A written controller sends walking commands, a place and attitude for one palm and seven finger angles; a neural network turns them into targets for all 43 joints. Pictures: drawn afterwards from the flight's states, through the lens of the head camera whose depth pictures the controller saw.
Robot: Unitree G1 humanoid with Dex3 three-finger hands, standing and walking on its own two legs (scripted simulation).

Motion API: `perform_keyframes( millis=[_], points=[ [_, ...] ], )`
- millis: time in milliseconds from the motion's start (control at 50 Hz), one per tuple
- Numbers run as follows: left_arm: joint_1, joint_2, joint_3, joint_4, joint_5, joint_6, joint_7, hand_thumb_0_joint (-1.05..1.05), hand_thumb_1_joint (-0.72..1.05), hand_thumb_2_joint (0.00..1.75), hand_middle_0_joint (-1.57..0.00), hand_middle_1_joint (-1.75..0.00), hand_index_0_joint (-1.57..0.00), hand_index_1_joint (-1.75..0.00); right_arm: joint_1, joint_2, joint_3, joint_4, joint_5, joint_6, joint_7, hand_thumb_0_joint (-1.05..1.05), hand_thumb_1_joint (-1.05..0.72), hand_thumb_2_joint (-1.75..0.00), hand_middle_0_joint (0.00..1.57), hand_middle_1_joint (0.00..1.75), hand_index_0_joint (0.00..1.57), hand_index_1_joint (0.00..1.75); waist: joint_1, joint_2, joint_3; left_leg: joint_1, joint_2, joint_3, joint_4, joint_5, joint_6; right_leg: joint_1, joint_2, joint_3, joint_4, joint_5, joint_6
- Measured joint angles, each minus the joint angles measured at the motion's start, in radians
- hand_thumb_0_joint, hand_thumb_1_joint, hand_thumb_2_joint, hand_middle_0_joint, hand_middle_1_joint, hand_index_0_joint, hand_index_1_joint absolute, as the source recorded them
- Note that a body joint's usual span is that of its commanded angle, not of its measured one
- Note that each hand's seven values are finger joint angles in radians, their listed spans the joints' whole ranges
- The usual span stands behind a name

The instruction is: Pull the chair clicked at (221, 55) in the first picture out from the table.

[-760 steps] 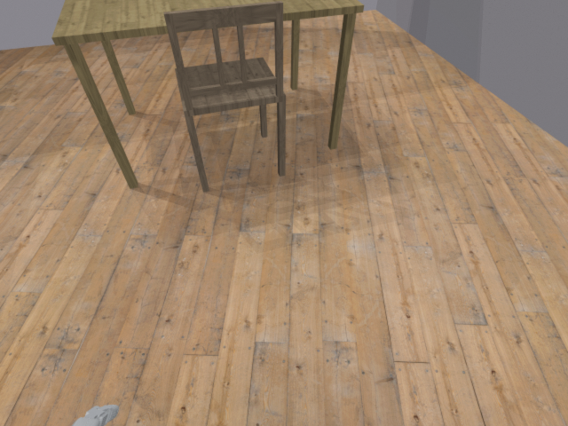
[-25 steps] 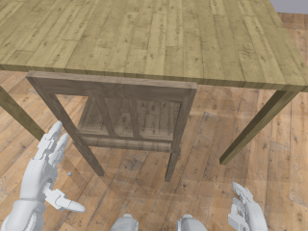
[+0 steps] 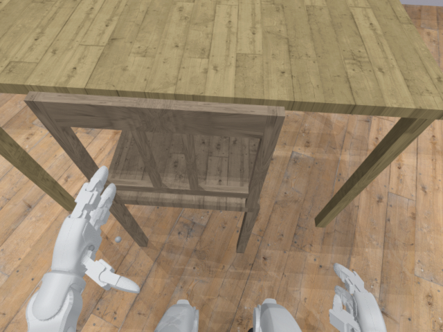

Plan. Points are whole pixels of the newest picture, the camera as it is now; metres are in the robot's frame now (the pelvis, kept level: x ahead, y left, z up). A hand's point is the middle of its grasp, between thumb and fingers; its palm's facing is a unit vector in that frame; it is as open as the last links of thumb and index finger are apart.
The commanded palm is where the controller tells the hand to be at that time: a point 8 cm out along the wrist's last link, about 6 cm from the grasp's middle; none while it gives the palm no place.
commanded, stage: aim the fingers beside a spindle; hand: left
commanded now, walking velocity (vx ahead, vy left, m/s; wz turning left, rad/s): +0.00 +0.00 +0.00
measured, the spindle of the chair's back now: (148, 160) +0.45 +0.17 -0.02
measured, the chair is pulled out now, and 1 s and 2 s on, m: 0.00 0.00 0.00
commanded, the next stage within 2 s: none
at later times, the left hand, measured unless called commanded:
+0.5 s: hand (134, 229) +0.29 +0.16 +0.02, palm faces -0.07 -1.00 -0.03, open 16.9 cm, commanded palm +0.27 +0.22 +0.02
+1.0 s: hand (152, 222) +0.31 +0.14 -0.01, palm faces -0.07 -1.00 -0.03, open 16.9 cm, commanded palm +0.29 +0.20 +0.00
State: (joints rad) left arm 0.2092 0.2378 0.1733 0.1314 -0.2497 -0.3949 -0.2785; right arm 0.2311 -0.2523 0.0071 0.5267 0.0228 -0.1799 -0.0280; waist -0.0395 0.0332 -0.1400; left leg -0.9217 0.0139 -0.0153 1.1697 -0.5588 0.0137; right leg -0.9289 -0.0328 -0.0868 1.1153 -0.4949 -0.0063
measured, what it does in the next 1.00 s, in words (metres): stands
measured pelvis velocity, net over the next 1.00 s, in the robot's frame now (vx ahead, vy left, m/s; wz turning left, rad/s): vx -0.01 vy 0.00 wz -0.01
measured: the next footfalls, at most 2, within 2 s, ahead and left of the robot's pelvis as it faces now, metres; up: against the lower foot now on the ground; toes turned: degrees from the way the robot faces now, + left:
none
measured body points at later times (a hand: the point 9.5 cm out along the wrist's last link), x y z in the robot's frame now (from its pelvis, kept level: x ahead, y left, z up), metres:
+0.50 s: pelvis +0.00 +0.00 -0.01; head +0.09 +0.01 +0.43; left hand +0.28 +0.21 +0.03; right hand +0.17 -0.25 -0.10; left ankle +0.00 +0.11 -0.65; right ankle +0.02 -0.12 -0.65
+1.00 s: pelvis -0.01 +0.00 -0.03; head +0.10 +0.00 +0.41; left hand +0.31 +0.19 +0.00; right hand +0.15 -0.25 -0.13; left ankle +0.00 +0.11 -0.65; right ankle +0.02 -0.12 -0.65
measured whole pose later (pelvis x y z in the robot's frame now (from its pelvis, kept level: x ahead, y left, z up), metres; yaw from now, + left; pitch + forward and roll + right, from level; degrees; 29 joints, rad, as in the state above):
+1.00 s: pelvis -0.01 +0.00 -0.03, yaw +0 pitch +22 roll -1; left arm 0.00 0.19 0.10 0.28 -0.17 -0.42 -0.15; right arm 0.20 -0.25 0.00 0.53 0.01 -0.08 0.00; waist -0.05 0.03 -0.16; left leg -1.08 0.01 -0.01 1.29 -0.59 0.01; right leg -1.10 -0.04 -0.07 1.24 -0.53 -0.01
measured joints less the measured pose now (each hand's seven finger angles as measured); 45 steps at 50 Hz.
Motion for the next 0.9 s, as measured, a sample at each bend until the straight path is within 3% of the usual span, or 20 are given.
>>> perform_keyframes(
  millis=[180, 360, 900],
  points=[
    [-0.028, -0.014, -0.015, 0.004, 0.022, -0.027, 0.049, -0.01, -0.50, 0.30, -0.06, -0.08, -0.07, -0.08, -0.003, 0.009, 0.004, -0.001, -0.007, 0.018, 0.007, 0.01, -0.90, -0.90, 0.21, 0.30, 0.21, 0.30, 0.002, -0.007, -0.010, -0.032, -0.001, 0.005, 0.026, -0.008, 0.001, -0.036, -0.002, 0.006, 0.030, -0.008, 0.001],
    [-0.069, -0.009, -0.025, 0.036, 0.025, -0.012, 0.041, -0.01, -0.50, 0.30, -0.06, -0.08, -0.06, -0.08, -0.015, 0.004, 0.002, -0.002, -0.006, 0.033, 0.008, 0.01, -0.90, -0.90, 0.21, 0.30, 0.21, 0.30, -0.001, -0.005, -0.007, -0.063, 0.000, -0.001, 0.051, -0.015, 0.001, -0.063, -0.001, 0.001, 0.050, -0.014, -0.001],
    [-0.212, -0.041, -0.066, 0.148, 0.076, -0.028, 0.117, -0.01, -0.50, 0.30, -0.06, -0.08, -0.06, -0.08, -0.021, 0.006, -0.001, 0.007, -0.012, 0.095, 0.028, 0.01, -0.90, -0.90, 0.21, 0.30, 0.21, 0.30, -0.007, -0.005, -0.028, -0.145, -0.001, 0.008, 0.106, -0.030, -0.002, -0.154, -0.004, 0.011, 0.117, -0.032, -0.005]
  ],
)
